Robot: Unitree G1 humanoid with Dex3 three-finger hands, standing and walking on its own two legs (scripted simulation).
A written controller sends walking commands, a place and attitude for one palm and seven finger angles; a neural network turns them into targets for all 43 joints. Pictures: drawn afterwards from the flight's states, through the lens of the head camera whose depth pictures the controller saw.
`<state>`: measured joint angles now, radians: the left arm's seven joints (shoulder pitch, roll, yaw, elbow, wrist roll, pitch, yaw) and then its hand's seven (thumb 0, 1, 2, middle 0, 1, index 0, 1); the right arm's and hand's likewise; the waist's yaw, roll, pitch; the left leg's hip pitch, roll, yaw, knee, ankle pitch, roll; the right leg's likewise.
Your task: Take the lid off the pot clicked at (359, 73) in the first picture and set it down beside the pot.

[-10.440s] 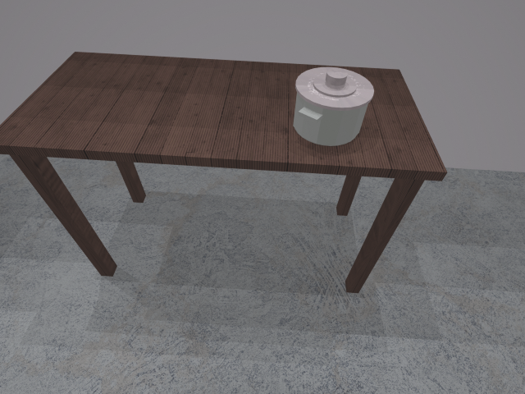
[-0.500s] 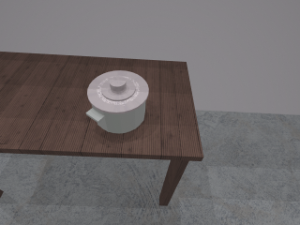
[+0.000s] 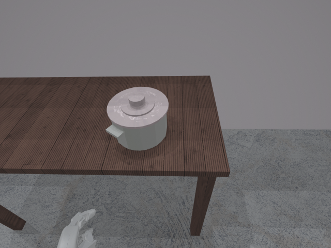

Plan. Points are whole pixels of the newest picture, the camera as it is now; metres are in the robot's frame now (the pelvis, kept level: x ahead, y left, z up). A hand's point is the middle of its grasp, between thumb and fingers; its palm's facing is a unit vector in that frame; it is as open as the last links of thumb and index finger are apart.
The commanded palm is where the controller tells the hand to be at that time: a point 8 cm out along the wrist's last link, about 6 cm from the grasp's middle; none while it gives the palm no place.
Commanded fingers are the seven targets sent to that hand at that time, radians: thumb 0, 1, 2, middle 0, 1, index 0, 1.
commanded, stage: lift the closed hand beside the body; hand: left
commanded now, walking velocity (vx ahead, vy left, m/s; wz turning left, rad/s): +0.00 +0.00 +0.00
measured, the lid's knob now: (136, 99) +0.51 +0.12 +0.10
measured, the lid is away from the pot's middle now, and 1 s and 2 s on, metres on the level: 0.00 0.00 0.00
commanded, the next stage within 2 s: raise the hand higher, near the body in 0.42 s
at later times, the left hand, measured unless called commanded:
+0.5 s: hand out of the picture +0.09 +0.20 -0.01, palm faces +0.26 -0.91 -0.32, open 3.1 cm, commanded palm +0.05 +0.24 +0.03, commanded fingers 0.00 0.90 0.90 -1.30 -1.50 -1.30 -1.50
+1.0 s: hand (65, 240) +0.13 +0.21 +0.05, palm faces +0.27 -0.88 -0.39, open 3.1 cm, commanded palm +0.09 +0.24 +0.09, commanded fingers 0.00 0.90 0.90 -1.30 -1.50 -1.30 -1.50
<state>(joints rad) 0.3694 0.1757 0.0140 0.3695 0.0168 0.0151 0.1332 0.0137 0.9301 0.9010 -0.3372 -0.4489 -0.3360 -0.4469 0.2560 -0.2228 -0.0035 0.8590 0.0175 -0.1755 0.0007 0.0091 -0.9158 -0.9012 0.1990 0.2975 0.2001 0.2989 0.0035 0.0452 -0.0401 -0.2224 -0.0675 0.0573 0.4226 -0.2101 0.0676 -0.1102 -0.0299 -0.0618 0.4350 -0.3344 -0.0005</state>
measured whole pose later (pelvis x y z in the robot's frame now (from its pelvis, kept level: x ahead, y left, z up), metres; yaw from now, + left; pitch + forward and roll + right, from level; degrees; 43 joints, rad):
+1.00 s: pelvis -0.01 -0.02 +0.00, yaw +0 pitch -3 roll +0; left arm 0.68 0.28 0.16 -0.26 -0.03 -0.08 0.08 0.02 0.90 0.90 -1.30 -1.50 -1.30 -1.50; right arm 0.18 -0.22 0.00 0.60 0.00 -0.10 -0.06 0.01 -0.91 -0.90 0.20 0.30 0.20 0.30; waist 0.06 0.04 0.02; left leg -0.14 -0.02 0.05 0.39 -0.19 0.03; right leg 0.00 0.02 -0.07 0.35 -0.28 -0.04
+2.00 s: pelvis -0.05 -0.02 +0.00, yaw +1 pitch -3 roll -1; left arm 0.14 0.66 0.06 -0.20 0.74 0.04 -0.25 0.00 0.24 1.21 -1.06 -0.74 -1.06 -0.74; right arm 0.08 -0.28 0.02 0.57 0.04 0.11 -0.01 0.01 -0.91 -0.90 0.20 0.30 0.20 0.30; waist 0.05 0.14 0.02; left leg -0.23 -0.02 0.02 0.42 -0.14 0.04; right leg -0.10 0.02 -0.09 0.41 -0.26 -0.03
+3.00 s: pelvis -0.05 +0.00 +0.00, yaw +2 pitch +0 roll +0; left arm -0.44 0.60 -0.13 0.07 0.81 0.19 -0.37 0.00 -0.31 1.51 -0.87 -0.08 -0.86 -0.08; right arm 0.10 -0.29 0.03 0.59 0.06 0.12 0.04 0.01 -0.91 -0.90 0.20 0.30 0.20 0.30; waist 0.04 0.12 0.02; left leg -0.28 -0.06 0.03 0.42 -0.13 0.08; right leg -0.16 -0.02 -0.09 0.45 -0.27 -0.01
